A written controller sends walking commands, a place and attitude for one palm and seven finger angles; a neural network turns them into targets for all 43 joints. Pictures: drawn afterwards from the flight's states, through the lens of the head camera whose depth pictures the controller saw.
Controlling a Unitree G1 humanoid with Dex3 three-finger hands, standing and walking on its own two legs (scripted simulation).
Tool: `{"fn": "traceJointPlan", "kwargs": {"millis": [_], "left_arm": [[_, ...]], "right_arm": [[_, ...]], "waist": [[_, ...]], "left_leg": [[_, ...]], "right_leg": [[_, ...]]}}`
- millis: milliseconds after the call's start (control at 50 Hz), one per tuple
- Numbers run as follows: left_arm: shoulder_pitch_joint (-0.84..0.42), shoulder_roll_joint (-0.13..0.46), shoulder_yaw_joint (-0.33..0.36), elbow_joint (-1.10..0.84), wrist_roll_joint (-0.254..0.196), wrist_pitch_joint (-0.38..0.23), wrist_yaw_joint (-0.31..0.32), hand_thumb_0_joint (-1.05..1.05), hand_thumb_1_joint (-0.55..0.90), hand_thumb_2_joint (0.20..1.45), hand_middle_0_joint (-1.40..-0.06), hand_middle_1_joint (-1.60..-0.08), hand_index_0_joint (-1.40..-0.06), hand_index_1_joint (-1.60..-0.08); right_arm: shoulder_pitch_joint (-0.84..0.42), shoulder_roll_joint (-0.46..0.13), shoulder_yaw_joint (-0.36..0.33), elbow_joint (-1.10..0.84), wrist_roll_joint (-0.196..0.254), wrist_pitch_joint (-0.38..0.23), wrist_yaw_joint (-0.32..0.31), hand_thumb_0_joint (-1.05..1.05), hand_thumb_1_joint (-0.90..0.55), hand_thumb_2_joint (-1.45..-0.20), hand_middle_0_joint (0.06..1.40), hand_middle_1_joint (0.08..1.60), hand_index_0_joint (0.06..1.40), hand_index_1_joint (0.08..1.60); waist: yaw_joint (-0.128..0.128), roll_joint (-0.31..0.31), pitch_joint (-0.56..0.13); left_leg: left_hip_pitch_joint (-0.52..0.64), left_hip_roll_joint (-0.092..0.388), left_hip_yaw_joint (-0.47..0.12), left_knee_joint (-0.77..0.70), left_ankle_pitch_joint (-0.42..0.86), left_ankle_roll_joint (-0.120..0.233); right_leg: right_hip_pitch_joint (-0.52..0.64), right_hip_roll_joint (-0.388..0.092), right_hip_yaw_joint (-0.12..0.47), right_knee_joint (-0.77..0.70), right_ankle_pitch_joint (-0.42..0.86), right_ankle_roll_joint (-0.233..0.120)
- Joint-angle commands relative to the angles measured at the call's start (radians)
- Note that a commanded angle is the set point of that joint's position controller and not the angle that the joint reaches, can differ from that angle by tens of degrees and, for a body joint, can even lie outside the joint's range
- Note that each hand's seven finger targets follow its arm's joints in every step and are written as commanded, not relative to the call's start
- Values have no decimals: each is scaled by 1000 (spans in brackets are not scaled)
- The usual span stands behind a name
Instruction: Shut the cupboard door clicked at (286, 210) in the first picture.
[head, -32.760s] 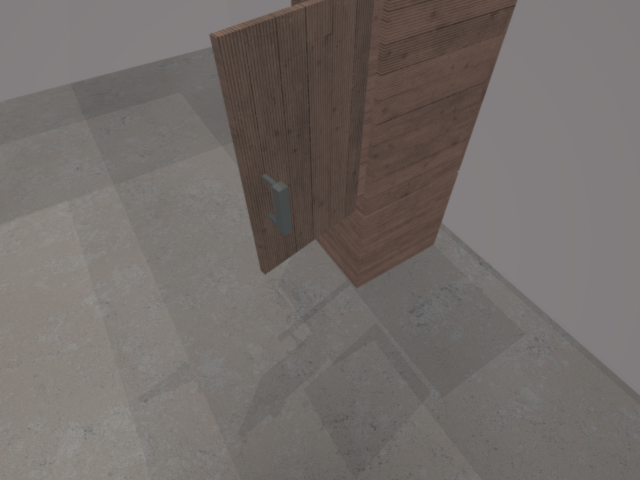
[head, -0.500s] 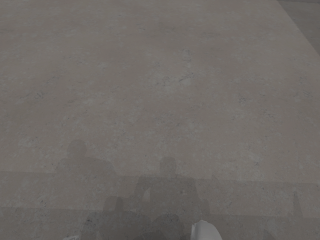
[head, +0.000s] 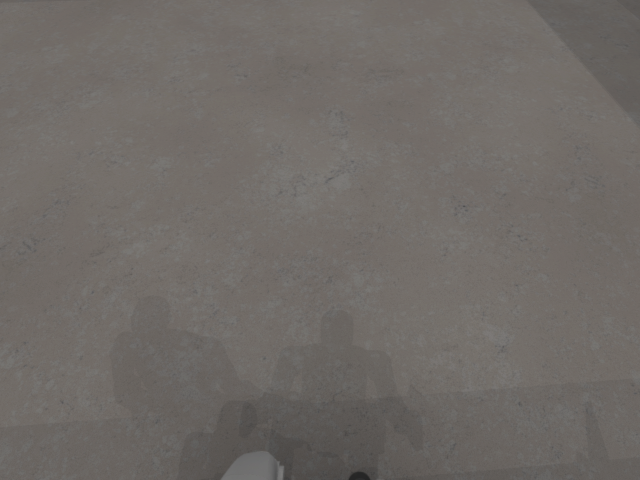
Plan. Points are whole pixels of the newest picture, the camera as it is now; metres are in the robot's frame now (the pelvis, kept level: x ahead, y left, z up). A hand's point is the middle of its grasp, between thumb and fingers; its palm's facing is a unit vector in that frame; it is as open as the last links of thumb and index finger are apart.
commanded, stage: turn to face it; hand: left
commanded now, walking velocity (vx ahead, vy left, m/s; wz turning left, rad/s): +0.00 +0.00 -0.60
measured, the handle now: out of the picture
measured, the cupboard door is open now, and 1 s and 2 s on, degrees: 67 67 67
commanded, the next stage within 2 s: none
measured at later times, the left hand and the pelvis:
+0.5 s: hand (167, 450) +0.17 +0.24 -0.17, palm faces -0.25 -0.95 -0.20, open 7.4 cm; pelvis +0.03 +0.05 +0.01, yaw -19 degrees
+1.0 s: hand (249, 423) +0.21 +0.13 -0.16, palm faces -0.56 -0.80 -0.22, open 7.4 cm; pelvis +0.02 +0.02 +0.00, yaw -36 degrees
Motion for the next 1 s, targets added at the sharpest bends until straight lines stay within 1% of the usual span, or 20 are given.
{"fn": "traceJointPlan", "kwargs": {"millis": [0, 80, 140, 160, 180, 200, 220, 260, 320, 520, 580, 620, 640, 660, 680, 700, 720, 780, 820, 980], "left_arm": [[30, 181, 48, -69, 9, -12, -5, 0, 900, 900, -200, -300, -200, -300], [19, 206, 61, -84, 14, 4, -10, 0, 900, 900, -200, -300, -200, -300], [-21, 180, 57, -100, -1, 17, -12, 0, 900, 900, -200, -300, -200, -300], [-9, 132, 47, -117, -12, 21, -19, 0, 900, 900, -200, -300, -200, -300], [-29, 124, 44, -137, -9, 22, -26, 0, 900, 900, -200, -300, -200, -300], [-57, 158, 51, -143, 2, 29, -32, 0, 900, 900, -200, -300, -200, -300], [-14, 172, 61, -116, 13, 39, -34, 0, 900, 900, -200, -300, -200, -300], [28, 163, 67, -95, 11, 44, -46, 0, 900, 900, -200, -300, -200, -300], [20, 138, 55, -100, 5, 47, -53, 0, 900, 900, -200, -300, -200, -300], [-121, 117, 35, -160, 5, 48, -57, 0, 900, 900, -200, -300, -200, -300], [-105, 124, 33, -160, 4, 38, -55, 0, 900, 900, -200, -300, -200, -300], [-20, 150, 40, -139, 6, 28, -51, 0, 900, 900, -200, -300, -200, -300], [84, 206, 51, -110, 10, 17, -44, 0, 900, 900, -200, -300, -200, -300], [152, 322, 74, -90, 17, 3, -28, 0, 900, 900, -200, -300, -200, -300], [167, 344, 74, -80, -3, 9, -14, 0, 900, 900, -200, -300, -200, -300], [114, 321, 68, -98, -3, 13, -7, 0, 900, 900, -200, -300, -200, -300], [27, 279, 70, -125, 1, 18, 4, 0, 900, 900, -200, -300, -200, -300], [-64, 229, 46, -163, -1, 10, 0, 0, 900, 900, -200, -300, -200, -300], [-64, 235, 48, -160, 4, 5, -2, 0, 900, 900, -200, -300, -200, -300], [-36, 262, 65, -153, 13, 17, -15, 0, 900, 900, -200, -300, -200, -300]], "right_arm": [[54, -65, -13, -62, -5, -6, -1, 0, -900, -900, 200, 300, 200, 300], [27, -81, -12, -96, 8, -23, -8, 0, -900, -900, 200, 300, 200, 300], [109, -115, -17, -79, 12, -43, -20, 0, -900, -900, 200, 300, 200, 300], [108, -191, -30, -89, 0, -50, -24, 0, -900, -900, 200, 300, 200, 300], [98, -259, -42, -116, -8, -44, -28, 0, -900, -900, 200, 300, 200, 300], [61, -255, -35, -131, -12, -38, -32, 0, -900, -900, 200, 300, 200, 300], [1, -202, -18, -135, -14, -44, -32, 0, -900, -900, 200, 300, 200, 300], [-41, -183, -9, -162, -15, -47, -36, 0, -900, -900, 200, 300, 200, 300], [-9, -179, -12, -151, -8, -51, -36, 0, -900, -900, 200, 300, 200, 300], [110, -206, -37, -96, -14, -42, -19, 0, -900, -900, 200, 300, 200, 300], [89, -225, -46, -97, -14, -40, -13, 0, -900, -900, 200, 300, 200, 300], [66, -232, -51, -104, -6, -38, -6, 0, -900, -900, 200, 300, 200, 300], [47, -216, -48, -118, 5, -38, 0, 0, -900, -900, 200, 300, 200, 300], [3, -122, -24, -171, 8, -35, 4, 0, -900, -900, 200, 300, 200, 300], [-21, -147, -19, -183, 6, -16, -9, 0, -900, -900, 200, 300, 200, 300], [-18, -141, -18, -179, 9, -4, -10, 0, -900, -900, 200, 300, 200, 300], [-26, -134, -22, -178, 5, -2, -11, 0, -900, -900, 200, 300, 200, 300], [1, -152, -24, -146, -3, 1, 1, 0, -900, -900, 200, 300, 200, 300], [24, -142, -24, -136, -2, 1, 4, 0, -900, -900, 200, 300, 200, 300], [-18, -126, -19, -175, 9, -16, -6, 0, -900, -900, 200, 300, 200, 300]], "waist": [[1, -122, -165], [11, -156, -170], [-39, -94, -186], [-42, 136, -172], [-49, 301, -129], [-39, 189, -78], [8, 214, -67], [34, 118, -78], [21, 112, -118], [-46, 216, -108], [-35, 219, -137], [19, 147, -164], [72, 22, -227], [105, -309, -220], [100, -282, -211], [72, -208, -153], [46, -249, -127], [-4, -187, -104], [-11, -145, -140], [13, -165, -144]], "left_leg": [[24, -7, -2, -87, 13, -14], [115, -29, -7, -300, -25, -5], [399, 2, -26, -619, 119, 9], [477, 193, -222, -742, 78, 64], [408, 403, -400, -808, 145, 157], [276, 423, -357, -797, 227, 206], [256, 367, -278, -784, 326, 194], [276, 293, -135, -721, 495, 172], [396, 255, -7, -667, 648, 156], [456, 308, 90, -606, 720, 163], [441, 323, 116, -541, 732, 142], [348, 297, 166, -416, 669, 86], [237, 247, 213, -246, 539, 36], [-98, 71, 238, 5, -158, -28], [-147, 43, 81, 155, -286, -34], [-163, 68, 12, 216, -210, -26], [-203, 80, -6, 219, -145, -29], [-117, 76, -6, 158, -3, -50], [-73, 56, 4, 87, 16, -52], [58, -9, 20, -255, -27, -42]], "right_leg": [[94, -235, 301, -176, -10, -121], [73, -229, 374, -140, -35, -128], [-118, -137, 321, -31, -125, -36], [-268, -13, 200, 135, -266, 16], [-323, 42, 48, 379, -473, 67], [-269, -12, 77, 525, -440, 75], [-262, -27, 81, 617, -385, 85], [-258, -32, 54, 742, -323, 100], [-286, -52, 8, 741, -269, 119], [-181, -72, -74, 437, -294, 99], [-72, -53, -93, 276, -281, 70], [114, -37, -105, 89, -99, 47], [298, -120, -2, -21, 105, 10], [478, -378, 361, -39, 544, -101], [397, -450, 401, -32, 694, -182], [310, -427, 347, -65, 471, -196], [284, -367, 348, -85, 334, -172], [165, -269, 225, -88, 265, -122], [172, -249, 219, -79, 235, -117], [124, -237, 357, -40, 190, -136]]}}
